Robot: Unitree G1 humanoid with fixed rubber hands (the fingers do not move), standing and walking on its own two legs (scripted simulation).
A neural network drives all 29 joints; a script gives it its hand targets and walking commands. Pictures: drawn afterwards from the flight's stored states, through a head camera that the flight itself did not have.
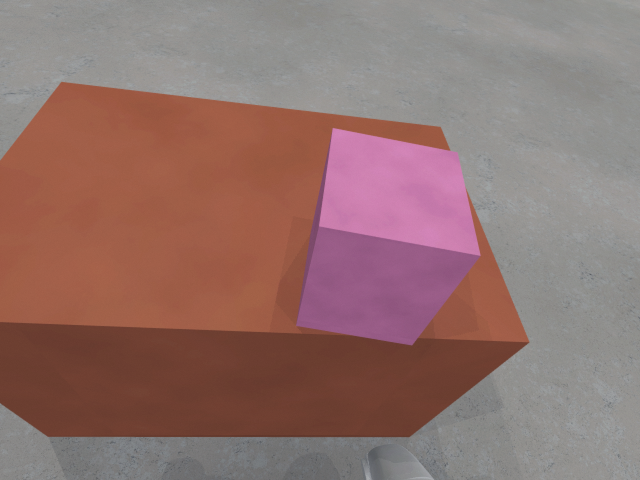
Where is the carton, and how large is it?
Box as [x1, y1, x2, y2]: [296, 128, 480, 344]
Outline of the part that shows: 333,128 310,234 296,325 412,344 480,255 457,152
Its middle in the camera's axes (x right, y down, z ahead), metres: +0.09 +0.01 +0.63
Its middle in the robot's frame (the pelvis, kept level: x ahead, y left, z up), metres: +0.47 -0.06 +0.00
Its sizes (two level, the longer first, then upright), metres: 0.210 0.200 0.250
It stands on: a pedestal, 0.66 m high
